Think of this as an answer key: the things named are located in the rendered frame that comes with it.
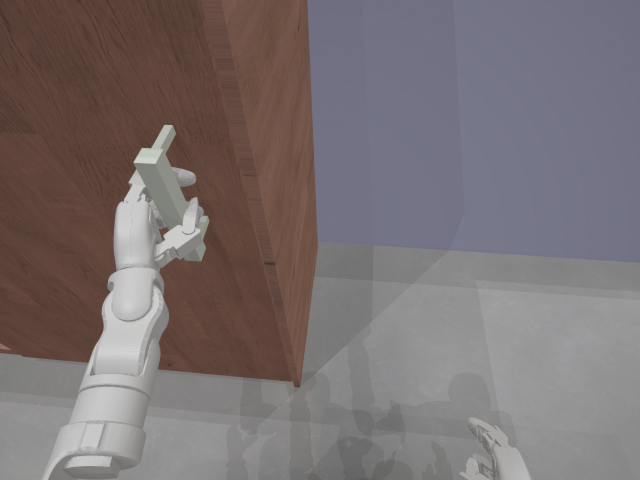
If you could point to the handle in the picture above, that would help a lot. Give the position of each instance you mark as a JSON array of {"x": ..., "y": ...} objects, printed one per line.
[{"x": 155, "y": 170}]

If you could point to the robot right hand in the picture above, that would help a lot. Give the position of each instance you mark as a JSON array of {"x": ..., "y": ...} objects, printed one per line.
[{"x": 507, "y": 463}]

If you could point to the wardrobe door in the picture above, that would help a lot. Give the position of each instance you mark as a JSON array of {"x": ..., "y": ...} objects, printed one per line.
[{"x": 84, "y": 86}]

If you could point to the robot left hand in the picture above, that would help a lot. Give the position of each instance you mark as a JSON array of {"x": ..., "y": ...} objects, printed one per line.
[{"x": 137, "y": 225}]

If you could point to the robot left forearm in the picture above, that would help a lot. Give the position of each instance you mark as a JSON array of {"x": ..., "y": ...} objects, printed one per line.
[{"x": 105, "y": 432}]

